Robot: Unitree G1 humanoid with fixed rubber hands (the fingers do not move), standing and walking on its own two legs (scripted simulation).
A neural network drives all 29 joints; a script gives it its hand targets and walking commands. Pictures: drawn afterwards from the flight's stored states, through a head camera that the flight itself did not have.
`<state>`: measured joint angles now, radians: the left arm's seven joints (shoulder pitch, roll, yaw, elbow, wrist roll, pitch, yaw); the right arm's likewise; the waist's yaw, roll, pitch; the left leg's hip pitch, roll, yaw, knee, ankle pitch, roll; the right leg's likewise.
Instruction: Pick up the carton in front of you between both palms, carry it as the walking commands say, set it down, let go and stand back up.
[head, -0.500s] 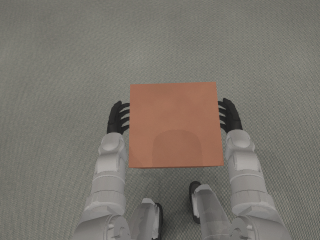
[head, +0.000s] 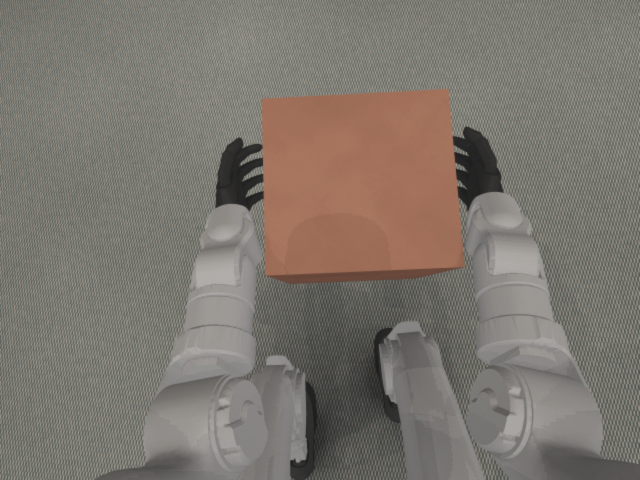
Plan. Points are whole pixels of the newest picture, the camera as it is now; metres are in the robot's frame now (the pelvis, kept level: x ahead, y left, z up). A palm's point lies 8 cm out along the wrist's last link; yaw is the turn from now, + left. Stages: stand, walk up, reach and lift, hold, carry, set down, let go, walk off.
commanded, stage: set down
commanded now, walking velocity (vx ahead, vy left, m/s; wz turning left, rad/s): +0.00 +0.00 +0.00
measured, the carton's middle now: (353, 206) +0.46 -0.08 -0.16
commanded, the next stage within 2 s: none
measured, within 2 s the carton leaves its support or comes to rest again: rests again in 1.42 s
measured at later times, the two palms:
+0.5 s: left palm (275, 207) +0.50 +0.04 -0.24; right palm (459, 207) +0.45 -0.25 -0.25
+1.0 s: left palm (295, 210) +0.53 +0.02 -0.35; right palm (455, 207) +0.48 -0.28 -0.34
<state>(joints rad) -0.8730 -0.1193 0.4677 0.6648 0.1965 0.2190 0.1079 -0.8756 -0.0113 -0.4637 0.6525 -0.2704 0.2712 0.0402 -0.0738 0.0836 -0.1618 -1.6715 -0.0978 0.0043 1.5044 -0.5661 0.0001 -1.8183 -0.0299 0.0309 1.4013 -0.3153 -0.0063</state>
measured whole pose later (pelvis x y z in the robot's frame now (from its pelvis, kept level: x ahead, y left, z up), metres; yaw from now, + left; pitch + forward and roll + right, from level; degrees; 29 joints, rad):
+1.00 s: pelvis -0.03 +0.00 -0.19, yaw +2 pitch +40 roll +2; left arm -1.43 0.15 0.21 0.95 0.01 0.22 0.21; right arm -1.38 -0.29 -0.37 0.91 -0.03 0.26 -0.02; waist -0.16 0.07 0.28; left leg -2.18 -0.14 0.00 2.18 -0.71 -0.03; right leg -2.35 -0.05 0.01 2.03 -0.38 -0.03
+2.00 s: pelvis -0.04 +0.01 -0.20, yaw +1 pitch +35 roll -1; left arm -1.54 0.19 0.15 1.05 0.06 0.15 0.08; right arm -1.48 -0.39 -0.49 1.20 -0.06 0.10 0.07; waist -0.15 0.02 0.44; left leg -2.18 -0.16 0.00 2.25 -0.69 -0.02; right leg -2.32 -0.07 0.01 2.07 -0.37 0.00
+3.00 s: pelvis -0.01 -0.01 -0.04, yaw +0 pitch +46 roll +4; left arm -1.28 0.27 0.18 0.86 -0.04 0.25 0.11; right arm -1.18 -0.35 -0.36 0.84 0.05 0.20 0.02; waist -0.13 0.04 0.02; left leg -1.86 -0.09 -0.01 1.64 -0.59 -0.03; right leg -2.01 0.00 0.02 1.52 -0.32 -0.02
